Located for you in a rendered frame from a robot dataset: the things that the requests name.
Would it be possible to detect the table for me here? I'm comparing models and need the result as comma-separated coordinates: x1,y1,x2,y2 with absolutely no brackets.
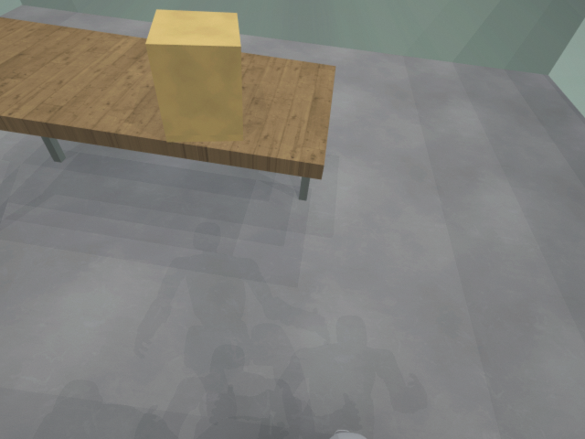
0,17,335,201

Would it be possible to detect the carton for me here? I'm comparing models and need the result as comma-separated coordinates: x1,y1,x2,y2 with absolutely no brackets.
145,9,243,142

